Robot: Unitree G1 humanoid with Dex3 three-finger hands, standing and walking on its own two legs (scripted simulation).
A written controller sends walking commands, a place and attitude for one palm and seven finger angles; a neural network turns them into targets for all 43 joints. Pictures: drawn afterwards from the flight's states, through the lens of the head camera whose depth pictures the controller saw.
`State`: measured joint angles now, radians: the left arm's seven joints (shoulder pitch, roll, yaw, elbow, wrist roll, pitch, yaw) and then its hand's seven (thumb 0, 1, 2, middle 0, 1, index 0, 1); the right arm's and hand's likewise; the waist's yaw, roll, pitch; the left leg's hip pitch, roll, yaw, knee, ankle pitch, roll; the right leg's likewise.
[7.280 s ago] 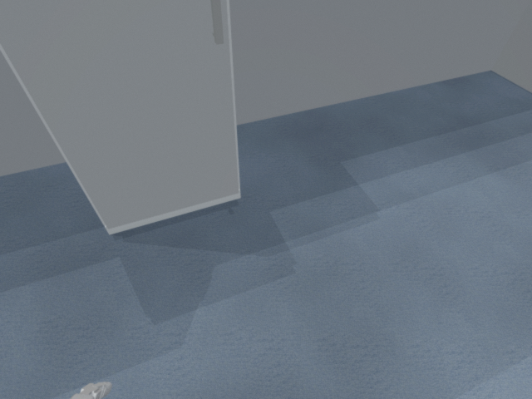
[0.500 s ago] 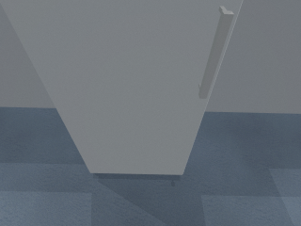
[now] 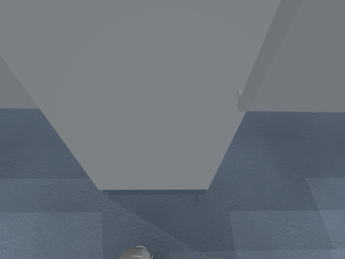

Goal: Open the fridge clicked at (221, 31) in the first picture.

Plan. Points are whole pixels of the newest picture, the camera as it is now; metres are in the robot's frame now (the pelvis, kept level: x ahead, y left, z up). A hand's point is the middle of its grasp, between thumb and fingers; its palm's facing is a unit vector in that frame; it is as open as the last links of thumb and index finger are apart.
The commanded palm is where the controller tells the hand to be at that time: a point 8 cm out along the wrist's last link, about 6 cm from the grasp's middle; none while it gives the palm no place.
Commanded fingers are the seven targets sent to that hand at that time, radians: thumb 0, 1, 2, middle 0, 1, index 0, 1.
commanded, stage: come to a stop and stand still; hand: right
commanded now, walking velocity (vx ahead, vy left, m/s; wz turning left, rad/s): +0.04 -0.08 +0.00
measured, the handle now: (258, 59) +0.49 -0.13 +0.20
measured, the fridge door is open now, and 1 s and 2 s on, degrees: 0 0 0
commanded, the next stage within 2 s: look again from close up in 1.14 s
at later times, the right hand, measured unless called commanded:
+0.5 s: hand out of the picture -0.04 -0.19 -0.16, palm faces +0.01 +0.97 -0.22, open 7.3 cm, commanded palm none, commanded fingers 0.00 -0.90 -0.90 0.20 0.30 0.20 0.30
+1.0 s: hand out of the picture +0.05 -0.18 -0.15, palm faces -0.02 +0.97 -0.24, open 7.3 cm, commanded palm none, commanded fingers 0.00 -0.90 -0.90 0.20 0.30 0.20 0.30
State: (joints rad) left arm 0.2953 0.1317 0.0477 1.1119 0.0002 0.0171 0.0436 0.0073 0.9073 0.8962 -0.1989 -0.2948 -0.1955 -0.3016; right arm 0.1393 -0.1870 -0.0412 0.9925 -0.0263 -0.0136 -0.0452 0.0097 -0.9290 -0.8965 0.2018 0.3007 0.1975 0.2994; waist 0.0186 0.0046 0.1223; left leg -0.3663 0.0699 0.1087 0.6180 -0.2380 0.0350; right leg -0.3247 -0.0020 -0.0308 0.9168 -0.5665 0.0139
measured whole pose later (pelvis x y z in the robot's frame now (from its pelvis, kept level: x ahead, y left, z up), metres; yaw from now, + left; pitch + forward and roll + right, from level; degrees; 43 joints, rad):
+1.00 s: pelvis +0.01 +0.00 +0.01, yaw +1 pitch -1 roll -1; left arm 0.29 0.15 -0.01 1.11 0.01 -0.03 0.03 0.01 0.91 0.90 -0.20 -0.29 -0.19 -0.30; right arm 0.22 -0.17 0.01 1.09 -0.01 -0.03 -0.03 0.01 -0.92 -0.90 0.20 0.30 0.20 0.30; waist 0.01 -0.03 0.03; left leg -0.22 -0.01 0.03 0.50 -0.26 0.04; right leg -0.13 -0.03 -0.07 0.43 -0.28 0.02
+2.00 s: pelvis +0.01 +0.00 +0.01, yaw +2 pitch -1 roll -1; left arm 0.26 0.16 0.00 1.13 0.01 -0.03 0.03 0.01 0.91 0.90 -0.20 -0.29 -0.19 -0.30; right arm 0.23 -0.17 0.00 1.11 -0.01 -0.02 -0.02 0.00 -0.91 -0.90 0.20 0.30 0.20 0.30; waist 0.00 0.00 0.05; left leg -0.20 0.00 0.03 0.45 -0.23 0.03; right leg -0.13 -0.03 -0.08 0.40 -0.25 0.01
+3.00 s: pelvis -0.01 -0.03 -0.01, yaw -2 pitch +2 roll +1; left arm 0.30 0.26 -0.05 0.62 -0.06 -0.32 0.08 0.02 0.90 0.90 -0.20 -0.30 -0.20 -0.30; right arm 0.29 -0.34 -0.30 -0.08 0.35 -0.13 0.40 0.00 -0.03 -0.52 0.27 0.86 0.26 0.86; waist -0.02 -0.04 -0.05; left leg -0.41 0.03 0.08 0.69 -0.32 -0.01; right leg -0.40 -0.01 -0.03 0.75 -0.39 -0.03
